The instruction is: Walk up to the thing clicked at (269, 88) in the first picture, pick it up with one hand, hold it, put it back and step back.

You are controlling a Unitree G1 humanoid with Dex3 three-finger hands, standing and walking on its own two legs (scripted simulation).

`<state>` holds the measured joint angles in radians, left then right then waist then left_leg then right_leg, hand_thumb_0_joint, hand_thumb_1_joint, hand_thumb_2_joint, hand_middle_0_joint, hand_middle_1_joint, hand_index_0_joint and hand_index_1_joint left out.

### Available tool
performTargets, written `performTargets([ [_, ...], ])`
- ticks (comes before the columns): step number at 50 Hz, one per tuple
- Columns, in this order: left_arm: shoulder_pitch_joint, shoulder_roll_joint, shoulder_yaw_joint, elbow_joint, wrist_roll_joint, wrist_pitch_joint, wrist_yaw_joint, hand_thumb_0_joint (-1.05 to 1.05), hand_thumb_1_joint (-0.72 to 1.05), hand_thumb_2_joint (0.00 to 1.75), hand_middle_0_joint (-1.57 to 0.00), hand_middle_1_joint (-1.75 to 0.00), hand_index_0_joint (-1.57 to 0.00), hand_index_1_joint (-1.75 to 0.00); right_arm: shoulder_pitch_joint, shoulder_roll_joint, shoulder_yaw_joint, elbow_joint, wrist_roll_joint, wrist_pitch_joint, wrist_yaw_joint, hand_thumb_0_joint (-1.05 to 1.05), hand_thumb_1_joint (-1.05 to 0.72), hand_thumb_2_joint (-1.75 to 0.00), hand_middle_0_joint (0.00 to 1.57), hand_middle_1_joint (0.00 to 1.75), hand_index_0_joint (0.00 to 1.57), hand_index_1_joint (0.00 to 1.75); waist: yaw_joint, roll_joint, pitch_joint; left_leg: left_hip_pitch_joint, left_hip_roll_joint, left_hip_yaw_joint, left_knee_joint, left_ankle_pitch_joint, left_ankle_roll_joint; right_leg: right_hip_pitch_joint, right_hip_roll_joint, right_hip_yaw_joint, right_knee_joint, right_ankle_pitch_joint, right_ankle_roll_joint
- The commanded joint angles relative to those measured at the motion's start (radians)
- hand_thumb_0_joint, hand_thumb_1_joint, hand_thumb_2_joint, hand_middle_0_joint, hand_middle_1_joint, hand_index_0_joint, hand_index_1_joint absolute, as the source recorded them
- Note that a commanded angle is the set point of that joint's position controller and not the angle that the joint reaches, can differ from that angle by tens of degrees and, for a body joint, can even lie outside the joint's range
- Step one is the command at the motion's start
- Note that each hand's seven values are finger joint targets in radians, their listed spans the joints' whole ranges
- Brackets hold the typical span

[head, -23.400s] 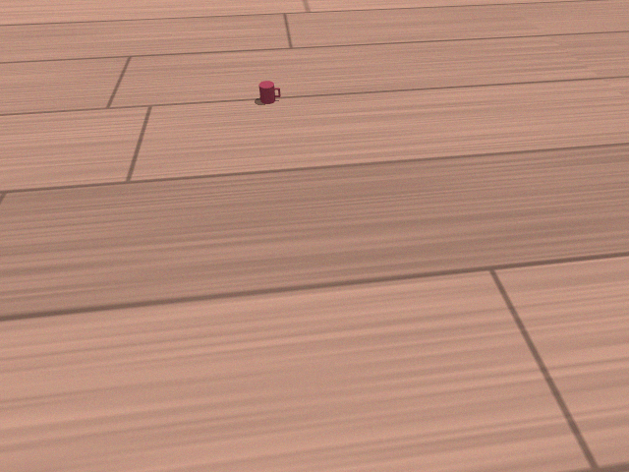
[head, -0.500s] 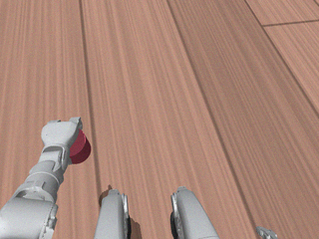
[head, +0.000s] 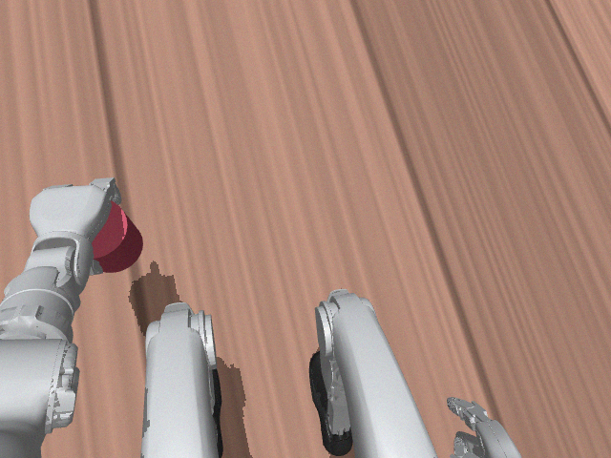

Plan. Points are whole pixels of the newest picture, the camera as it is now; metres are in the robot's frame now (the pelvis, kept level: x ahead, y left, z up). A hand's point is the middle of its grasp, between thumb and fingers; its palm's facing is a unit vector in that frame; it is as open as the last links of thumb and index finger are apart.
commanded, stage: crouch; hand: left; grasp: from above
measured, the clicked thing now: (104, 226) +0.45 +0.26 -0.22
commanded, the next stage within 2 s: lower in 0.66 s
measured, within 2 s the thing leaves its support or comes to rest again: rests again in 1.50 s
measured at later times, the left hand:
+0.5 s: hand (102, 237) +0.44 +0.27 -0.25, palm faces -0.46 -0.05 -0.88, open 11.6 cm
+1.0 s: hand (112, 238) +0.45 +0.27 -0.30, palm faces -0.50 -0.06 -0.87, open 11.6 cm
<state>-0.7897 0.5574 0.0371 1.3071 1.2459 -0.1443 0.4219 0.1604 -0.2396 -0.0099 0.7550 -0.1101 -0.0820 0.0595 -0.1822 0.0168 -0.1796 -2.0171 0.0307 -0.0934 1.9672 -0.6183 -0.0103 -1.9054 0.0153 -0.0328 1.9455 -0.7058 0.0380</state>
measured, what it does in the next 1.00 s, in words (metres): lowers itself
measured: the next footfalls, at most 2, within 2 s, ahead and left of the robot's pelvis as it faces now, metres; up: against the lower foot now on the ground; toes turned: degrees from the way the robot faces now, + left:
none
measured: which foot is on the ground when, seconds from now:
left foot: down 0.00-1.00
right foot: down 0.00-1.00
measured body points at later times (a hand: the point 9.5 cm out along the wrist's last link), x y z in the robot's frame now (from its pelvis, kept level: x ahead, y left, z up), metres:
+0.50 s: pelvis -0.01 +0.00 -0.07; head +0.24 +0.05 +0.30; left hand +0.46 +0.27 -0.20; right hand +0.04 -0.28 -0.19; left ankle +0.08 +0.13 -0.43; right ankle +0.07 -0.14 -0.43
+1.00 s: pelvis -0.01 -0.01 -0.12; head +0.24 +0.04 +0.25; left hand +0.47 +0.27 -0.25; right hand +0.03 -0.29 -0.23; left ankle +0.08 +0.13 -0.43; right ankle +0.07 -0.14 -0.43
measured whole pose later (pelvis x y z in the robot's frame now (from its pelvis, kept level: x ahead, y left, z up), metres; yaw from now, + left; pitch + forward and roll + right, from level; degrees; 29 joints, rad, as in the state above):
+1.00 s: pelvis -0.01 -0.01 -0.12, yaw -5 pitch +34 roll -7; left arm -0.95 0.75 0.12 1.50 1.25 -0.20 0.41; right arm 0.12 -0.27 0.07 0.77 -0.15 -0.07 0.13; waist -0.23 -0.03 -0.03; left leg -2.31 0.05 -0.17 2.35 -0.65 -0.03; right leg -2.20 0.07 -0.07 2.31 -0.72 0.04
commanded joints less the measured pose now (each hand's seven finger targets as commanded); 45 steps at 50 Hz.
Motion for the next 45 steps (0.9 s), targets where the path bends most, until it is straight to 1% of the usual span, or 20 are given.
performTargets([
  [1, -0.399, 0.279, 0.061, -0.141, -0.006, 0.017, 0.077, 0.00, 0.54, 1.14, -0.91, -0.99, -0.92, -0.99, 0.201, -0.221, -0.070, -0.017, -0.013, -0.011, 0.000, 0.00, -0.91, -0.90, 0.20, 0.30, 0.20, 0.30, -0.002, 0.276, -0.682, 0.666, -0.008, 0.039, -0.154, 0.198, 0.020, 0.160, 0.009, -0.063, -0.197, 0.275, -0.071],
  [2, -0.410, 0.272, 0.054, -0.134, -0.006, 0.021, 0.077, 0.00, 0.53, 1.16, -0.92, -0.98, -0.92, -0.98, 0.196, -0.216, -0.066, -0.017, -0.013, -0.009, 0.004, 0.00, -0.91, -0.90, 0.20, 0.30, 0.20, 0.30, -0.004, 0.274, -0.678, 0.636, -0.008, 0.045, -0.139, 0.198, 0.023, 0.157, 0.016, -0.064, -0.188, 0.278, -0.073],
  [6, -0.368, 0.299, 0.074, -0.098, -0.020, 0.033, 0.063, 0.00, 0.56, 1.15, -0.94, -0.99, -0.94, -0.99, 0.194, -0.216, -0.064, -0.022, -0.017, -0.010, 0.019, 0.00, -0.91, -0.90, 0.20, 0.30, 0.20, 0.30, 0.001, 0.248, -0.663, 0.569, -0.009, 0.062, -0.088, 0.212, 0.033, 0.191, 0.022, -0.061, -0.169, 0.305, -0.065],
  [7, -0.371, 0.282, 0.065, -0.101, -0.027, 0.033, 0.054, 0.00, 0.57, 1.15, -0.94, -1.00, -0.94, -1.00, 0.197, -0.212, -0.064, -0.025, -0.018, -0.008, 0.024, 0.00, -0.91, -0.90, 0.20, 0.30, 0.20, 0.30, -0.005, 0.238, -0.669, 0.568, -0.007, 0.056, -0.077, 0.224, 0.033, 0.190, 0.024, -0.064, -0.157, 0.314, -0.064],
  [8, -0.376, 0.306, 0.074, -0.102, -0.033, 0.031, 0.048, 0.00, 0.57, 1.15, -0.93, -1.01, -0.93, -1.00, 0.189, -0.221, -0.069, -0.018, -0.015, -0.007, 0.024, 0.00, -0.91, -0.90, 0.20, 0.30, 0.20, 0.30, 0.001, 0.237, -0.670, 0.553, -0.004, 0.055, -0.066, 0.220, 0.034, 0.177, 0.028, -0.067, -0.142, 0.312, -0.064],
  [11, -0.378, 0.318, 0.076, -0.103, -0.036, 0.023, 0.029, 0.00, 0.57, 1.12, -0.92, -1.01, -0.93, -0.99, 0.190, -0.215, -0.070, -0.024, -0.014, 0.000, 0.033, 0.00, -0.91, -0.90, 0.20, 0.30, 0.20, 0.30, -0.003, 0.212, -0.660, 0.512, -0.002, 0.053, -0.037, 0.214, 0.038, 0.180, 0.036, -0.068, -0.124, 0.315, -0.062],
  [15, -0.380, 0.343, 0.093, -0.112, -0.027, 0.002, 0.022, 0.00, 0.57, 1.07, -0.91, -1.00, -0.93, -0.98, 0.193, -0.221, -0.064, -0.017, -0.017, 0.006, 0.039, 0.00, -0.91, -0.90, 0.20, 0.30, 0.20, 0.30, 0.000, 0.241, -0.644, 0.486, -0.002, 0.050, -0.011, 0.210, 0.032, 0.148, 0.037, -0.073, -0.079, 0.306, -0.065],
  [18, -0.433, 0.370, 0.104, -0.163, -0.015, -0.023, 0.022, 0.00, 0.54, 1.09, -0.90, -0.99, -0.91, -0.97, 0.202, -0.230, -0.072, -0.006, -0.020, 0.012, 0.042, 0.00, -0.91, -0.90, 0.20, 0.30, 0.20, 0.30, -0.008, 0.279, -0.654, 0.489, 0.003, 0.043, 0.003, 0.196, 0.026, 0.106, 0.041, -0.082, -0.046, 0.288, -0.070],
  [19, -0.401, 0.374, 0.115, -0.138, -0.014, -0.024, 0.026, 0.00, 0.53, 1.07, -0.89, -0.98, -0.91, -0.96, 0.198, -0.233, -0.072, -0.008, -0.020, 0.012, 0.043, 0.00, -0.91, -0.90, 0.20, 0.30, 0.20, 0.30, -0.004, 0.265, -0.640, 0.491, 0.005, 0.040, 0.009, 0.189, 0.026, 0.090, 0.039, -0.085, -0.041, 0.283, -0.069],
  [20, -0.423, 0.372, 0.107, -0.157, -0.013, -0.031, 0.031, 0.00, 0.52, 1.06, -0.88, -0.98, -0.89, -0.96, 0.188, -0.228, -0.070, -0.007, -0.021, 0.013, 0.043, 0.00, -0.91, -0.90, 0.20, 0.30, 0.20, 0.30, -0.004, 0.275, -0.646, 0.462, 0.003, 0.047, 0.017, 0.169, 0.027, 0.090, 0.045, -0.084, -0.035, 0.271, -0.072],
  [21, -0.389, 0.358, 0.110, -0.107, -0.009, -0.029, 0.034, 0.00, 0.50, 1.08, -0.86, -0.99, -0.88, -0.97, 0.189, -0.233, -0.069, -0.009, -0.023, 0.014, 0.044, 0.00, -0.91, -0.90, 0.20, 0.30, 0.20, 0.30, -0.007, 0.259, -0.633, 0.457, 0.002, 0.046, 0.021, 0.157, 0.027, 0.078, 0.042, -0.085, -0.033, 0.262, -0.070],
  [22, -0.425, 0.371, 0.113, -0.133, -0.010, -0.032, 0.039, 0.00, 0.50, 1.06, -0.86, -0.98, -0.88, -0.96, 0.185, -0.234, -0.070, -0.007, -0.024, 0.013, 0.042, 0.00, -0.91, -0.90, 0.20, 0.30, 0.20, 0.30, -0.015, 0.270, -0.632, 0.451, 0.003, 0.041, 0.021, 0.143, 0.025, 0.057, 0.041, -0.088, -0.021, 0.250, -0.071],
  [23, -0.425, 0.386, 0.123, -0.125, -0.008, -0.033, 0.044, 0.00, 0.49, 1.06, -0.86, -0.98, -0.87, -0.96, 0.188, -0.236, -0.069, -0.006, -0.024, 0.013, 0.043, 0.00, -0.91, -0.90, 0.20, 0.30, 0.20, 0.30, -0.006, 0.284, -0.633, 0.464, 0.005, 0.036, 0.019, 0.139, 0.022, 0.045, 0.039, -0.090, -0.009, 0.243, -0.074],
  [24, -0.433, 0.378, 0.113, -0.125, -0.003, -0.031, 0.045, 0.00, 0.49, 1.08, -0.86, -0.98, -0.87, -0.97, 0.187, -0.231, -0.067, -0.006, -0.027, 0.013, 0.044, 0.00, -0.91, -0.90, 0.20, 0.30, 0.20, 0.30, -0.011, 0.293, -0.636, 0.469, 0.004, 0.039, 0.028, 0.143, 0.024, 0.040, 0.041, -0.089, -0.010, 0.245, -0.074],
  [32, -0.461, 0.418, 0.126, -0.093, -0.010, -0.022, 0.050, 0.00, 0.47, 1.12, -0.86, -0.98, -0.87, -0.98, 0.195, -0.242, -0.053, 0.008, -0.032, 0.013, 0.044, 0.00, -0.91, -0.90, 0.20, 0.30, 0.20, 0.30, -0.020, 0.272, -0.644, 0.409, 0.004, 0.048, 0.084, 0.137, 0.029, 0.038, 0.044, -0.094, 0.027, 0.252, -0.070],
  [35, -0.462, 0.420, 0.119, -0.062, -0.010, -0.021, 0.044, 0.00, 0.49, 1.10, -0.86, -1.00, -0.87, -0.99, 0.197, -0.242, -0.042, 0.007, -0.034, 0.009, 0.046, 0.00, -0.91, -0.90, 0.20, 0.30, 0.20, 0.30, -0.025, 0.262, -0.601, 0.358, 0.001, 0.054, 0.100, 0.109, 0.034, 0.036, 0.044, -0.096, 0.027, 0.232, -0.068],
  [36, -0.458, 0.432, 0.122, -0.051, -0.013, -0.020, 0.044, 0.00, 0.49, 1.10, -0.87, -0.98, -0.88, -0.97, 0.189, -0.245, -0.040, 0.009, -0.031, 0.010, 0.045, 0.00, -0.91, -0.90, 0.20, 0.30, 0.20, 0.30, -0.016, 0.259, -0.598, 0.349, 0.002, 0.053, 0.098, 0.100, 0.033, 0.022, 0.048, -0.097, 0.034, 0.220, -0.071],
  [40, -0.466, 0.431, 0.114, -0.030, -0.014, -0.024, 0.034, 0.00, 0.44, 1.13, -0.87, -0.96, -0.86, -0.97, 0.181, -0.255, -0.029, 0.013, -0.034, 0.011, 0.045, 0.00, -0.91, -0.90, 0.20, 0.30, 0.20, 0.30, -0.029, 0.269, -0.574, 0.334, 0.002, 0.046, 0.124, 0.103, 0.031, -0.002, 0.047, -0.105, 0.065, 0.228, -0.071],
  [43, -0.468, 0.423, 0.089, 0.029, -0.012, -0.037, 0.023, 0.00, 0.44, 1.11, -0.87, -0.95, -0.86, -0.96, 0.178, -0.253, -0.012, 0.013, -0.035, 0.012, 0.049, 0.00, -0.91, -0.90, 0.20, 0.30, 0.20, 0.30, -0.045, 0.219, -0.535, 0.259, 0.000, 0.048, 0.157, 0.095, 0.040, 0.004, 0.055, -0.108, 0.068, 0.227, -0.066],
  [45, -0.473, 0.449, 0.105, 0.037, -0.013, -0.049, 0.027, 0.00, 0.45, 1.11, -0.87, -0.97, -0.86, -0.97, 0.177, -0.257, 0.000, 0.011, -0.040, 0.011, 0.050, 0.00, -0.91, -0.90, 0.20, 0.30, 0.20, 0.30, -0.045, 0.214, -0.527, 0.229, 0.000, 0.049, 0.173, 0.098, 0.041, 0.021, 0.056, -0.110, 0.076, 0.229, -0.061],
])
